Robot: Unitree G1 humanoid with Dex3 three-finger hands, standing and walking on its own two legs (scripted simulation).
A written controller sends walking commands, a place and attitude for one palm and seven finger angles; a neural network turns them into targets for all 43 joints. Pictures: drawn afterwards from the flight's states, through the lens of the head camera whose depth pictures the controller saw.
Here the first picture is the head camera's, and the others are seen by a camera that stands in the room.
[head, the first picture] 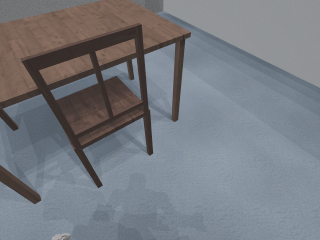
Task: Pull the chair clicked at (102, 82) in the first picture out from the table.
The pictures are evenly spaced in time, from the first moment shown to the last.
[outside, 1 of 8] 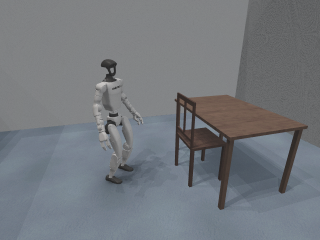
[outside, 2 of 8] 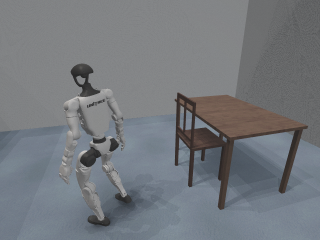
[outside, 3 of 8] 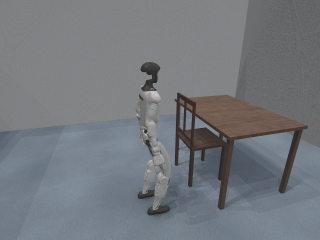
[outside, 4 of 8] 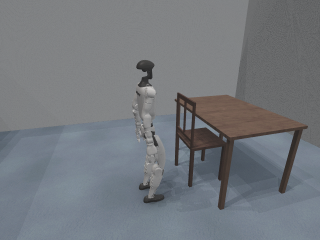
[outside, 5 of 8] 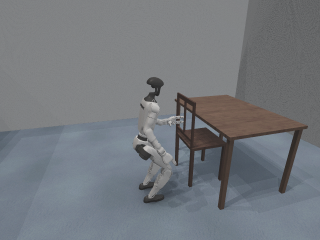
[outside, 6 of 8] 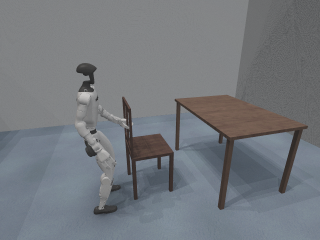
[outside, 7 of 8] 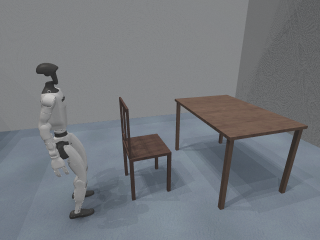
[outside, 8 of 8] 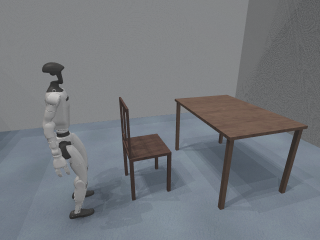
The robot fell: no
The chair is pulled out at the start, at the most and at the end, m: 0.00 0.62 0.62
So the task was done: yes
